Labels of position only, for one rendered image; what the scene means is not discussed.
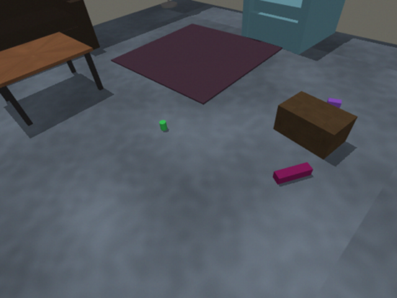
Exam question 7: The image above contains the coffee table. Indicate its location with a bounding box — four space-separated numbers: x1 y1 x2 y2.
0 32 103 126

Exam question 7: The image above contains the armchair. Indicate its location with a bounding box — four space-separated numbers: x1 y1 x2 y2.
241 0 345 55

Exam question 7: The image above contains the sofa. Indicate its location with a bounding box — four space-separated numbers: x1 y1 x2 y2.
0 0 100 52

